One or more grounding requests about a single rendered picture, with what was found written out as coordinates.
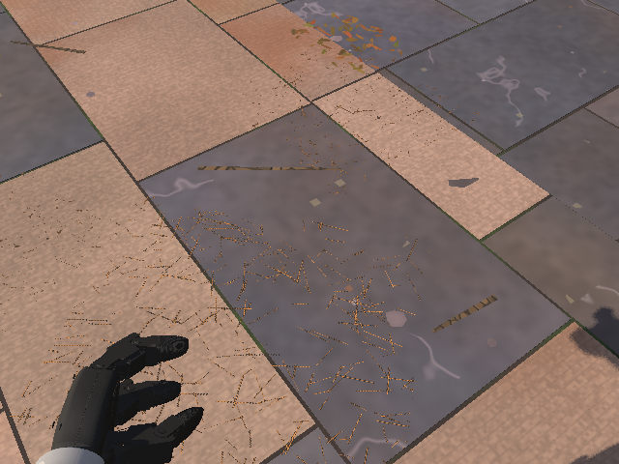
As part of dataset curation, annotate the robot left hand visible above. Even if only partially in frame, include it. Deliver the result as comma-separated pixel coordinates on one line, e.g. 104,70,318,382
51,333,204,464

